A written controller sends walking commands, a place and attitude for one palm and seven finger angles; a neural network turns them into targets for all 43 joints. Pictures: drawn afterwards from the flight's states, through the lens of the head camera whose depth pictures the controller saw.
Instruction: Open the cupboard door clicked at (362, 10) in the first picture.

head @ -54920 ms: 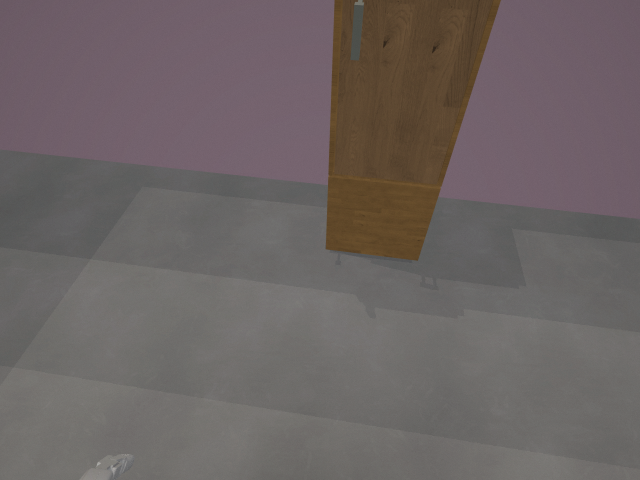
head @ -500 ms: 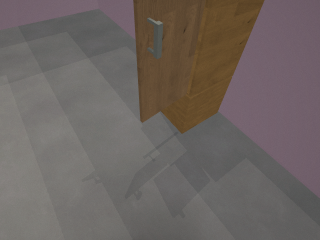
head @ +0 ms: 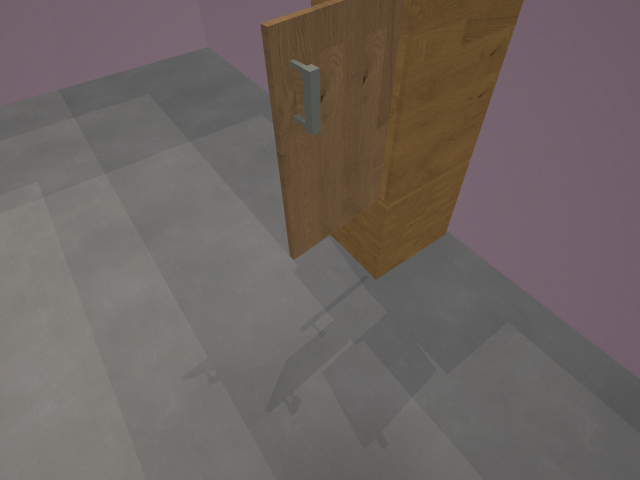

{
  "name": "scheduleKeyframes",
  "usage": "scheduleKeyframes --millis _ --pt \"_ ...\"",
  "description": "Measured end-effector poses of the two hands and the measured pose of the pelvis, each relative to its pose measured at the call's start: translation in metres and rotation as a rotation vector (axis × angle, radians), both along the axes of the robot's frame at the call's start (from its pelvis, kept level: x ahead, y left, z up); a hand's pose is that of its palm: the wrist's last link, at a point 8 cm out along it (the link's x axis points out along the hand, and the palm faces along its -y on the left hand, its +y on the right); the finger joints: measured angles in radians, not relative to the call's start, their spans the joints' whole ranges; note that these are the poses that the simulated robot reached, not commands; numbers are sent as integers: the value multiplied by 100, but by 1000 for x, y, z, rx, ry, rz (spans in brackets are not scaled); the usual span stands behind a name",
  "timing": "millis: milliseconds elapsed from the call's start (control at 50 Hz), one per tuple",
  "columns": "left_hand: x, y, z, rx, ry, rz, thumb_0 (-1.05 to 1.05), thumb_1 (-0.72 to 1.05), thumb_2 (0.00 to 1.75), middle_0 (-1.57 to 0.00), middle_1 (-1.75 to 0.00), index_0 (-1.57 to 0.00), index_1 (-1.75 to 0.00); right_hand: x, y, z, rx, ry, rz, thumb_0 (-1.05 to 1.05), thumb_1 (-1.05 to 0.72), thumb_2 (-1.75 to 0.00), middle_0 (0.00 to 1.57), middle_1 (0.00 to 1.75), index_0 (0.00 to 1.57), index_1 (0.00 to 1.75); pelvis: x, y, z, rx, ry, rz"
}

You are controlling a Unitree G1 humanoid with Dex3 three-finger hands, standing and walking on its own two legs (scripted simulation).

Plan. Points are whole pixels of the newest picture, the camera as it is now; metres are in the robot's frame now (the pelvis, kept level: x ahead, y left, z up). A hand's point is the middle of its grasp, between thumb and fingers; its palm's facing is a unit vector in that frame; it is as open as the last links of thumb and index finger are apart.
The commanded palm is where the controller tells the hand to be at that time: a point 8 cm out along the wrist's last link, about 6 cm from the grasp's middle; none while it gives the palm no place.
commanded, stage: let the arm hang, fingers relaxed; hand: left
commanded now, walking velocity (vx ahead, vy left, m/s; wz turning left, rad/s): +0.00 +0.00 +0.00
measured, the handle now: (304, 97) +0.71 +0.07 +0.12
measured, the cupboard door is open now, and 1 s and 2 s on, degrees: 96 96 96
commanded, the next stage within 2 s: look to check the result in 0.22 s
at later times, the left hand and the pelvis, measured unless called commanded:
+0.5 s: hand out of the picture +0.10 +0.25 -0.15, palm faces -0.03 -0.94 -0.35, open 7.4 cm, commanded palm none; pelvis +0.01 +0.00 +0.00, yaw +0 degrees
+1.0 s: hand out of the picture +0.12 +0.24 -0.15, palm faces -0.04 -0.94 -0.35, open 7.4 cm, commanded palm none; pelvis +0.03 -0.01 +0.01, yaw +0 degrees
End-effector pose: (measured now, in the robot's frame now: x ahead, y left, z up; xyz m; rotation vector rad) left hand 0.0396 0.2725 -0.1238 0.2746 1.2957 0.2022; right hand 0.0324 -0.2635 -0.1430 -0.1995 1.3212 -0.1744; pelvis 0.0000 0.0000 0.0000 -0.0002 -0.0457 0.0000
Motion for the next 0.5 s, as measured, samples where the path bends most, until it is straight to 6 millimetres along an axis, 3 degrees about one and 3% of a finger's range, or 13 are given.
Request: scheduleKeyframes --millis 240,500 --pt "43 0 3 -10 -73 -47 0 90 90 -20 -30 -20 -30 13 -16 11 -48 -20 1 0 -91 -90 20 30 20 29 4 0 2 -1 2 -3" --pt "51 17 11 36 -51 -47 0 90 90 -20 -30 -20 -30 37 -21 14 -54 -36 22 0 -91 -90 20 30 20 29 13 0 4 0 12 -4"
